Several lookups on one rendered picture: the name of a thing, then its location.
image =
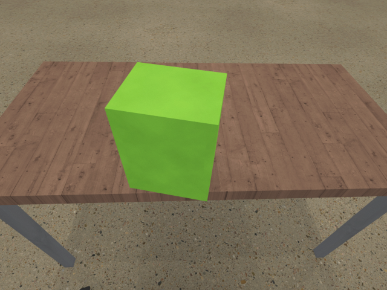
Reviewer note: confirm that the table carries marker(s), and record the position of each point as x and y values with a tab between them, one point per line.
286	131

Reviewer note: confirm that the carton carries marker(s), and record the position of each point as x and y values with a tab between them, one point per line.
165	123

